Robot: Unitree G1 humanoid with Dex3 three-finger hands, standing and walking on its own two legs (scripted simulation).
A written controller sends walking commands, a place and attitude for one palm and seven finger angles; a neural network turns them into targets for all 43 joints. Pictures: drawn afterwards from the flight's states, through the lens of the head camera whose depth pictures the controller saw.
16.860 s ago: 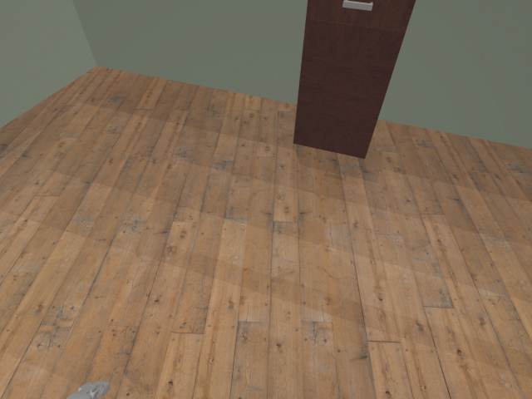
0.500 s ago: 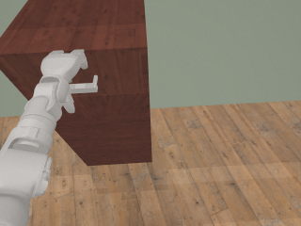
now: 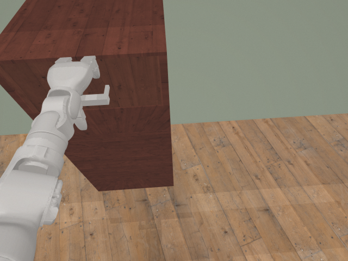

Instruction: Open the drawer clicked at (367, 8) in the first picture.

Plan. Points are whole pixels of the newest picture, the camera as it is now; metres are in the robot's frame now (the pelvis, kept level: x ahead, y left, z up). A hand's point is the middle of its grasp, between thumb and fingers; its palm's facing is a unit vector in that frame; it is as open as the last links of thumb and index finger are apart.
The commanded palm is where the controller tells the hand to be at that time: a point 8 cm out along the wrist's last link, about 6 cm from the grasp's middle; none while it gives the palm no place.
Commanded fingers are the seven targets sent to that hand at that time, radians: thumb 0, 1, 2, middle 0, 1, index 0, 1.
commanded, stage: lower the fingers behind the handle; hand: left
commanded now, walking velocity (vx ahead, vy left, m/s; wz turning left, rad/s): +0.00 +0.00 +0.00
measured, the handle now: (86, 95) +0.52 +0.24 +0.06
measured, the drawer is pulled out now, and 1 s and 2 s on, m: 0.00 0.00 0.00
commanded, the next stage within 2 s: lift the fingers back up to retry in 1.12 s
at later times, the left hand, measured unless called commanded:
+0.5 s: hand (94, 103) +0.48 +0.21 +0.07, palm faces +0.02 +0.00 -1.00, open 13.6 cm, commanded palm +0.47 +0.22 +0.11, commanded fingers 0.00 -0.50 0.30 -0.30 -1.20 -0.30 -1.20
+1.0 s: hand (94, 103) +0.48 +0.21 +0.07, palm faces +0.01 +0.00 -1.00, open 13.7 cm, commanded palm +0.47 +0.23 +0.10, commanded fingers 0.00 -0.50 0.30 -0.30 -1.20 -0.30 -1.20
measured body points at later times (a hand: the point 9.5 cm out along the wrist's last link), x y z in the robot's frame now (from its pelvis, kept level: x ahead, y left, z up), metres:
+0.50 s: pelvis +0.00 +0.00 -0.01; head +0.07 -0.02 +0.44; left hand +0.48 +0.20 +0.12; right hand +0.02 -0.27 -0.14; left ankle -0.03 +0.10 -0.72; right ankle +0.00 -0.11 -0.72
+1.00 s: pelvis -0.02 -0.01 -0.01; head +0.06 -0.02 +0.43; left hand +0.48 +0.20 +0.12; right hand +0.00 -0.29 -0.14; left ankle -0.03 +0.10 -0.72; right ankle +0.00 -0.11 -0.72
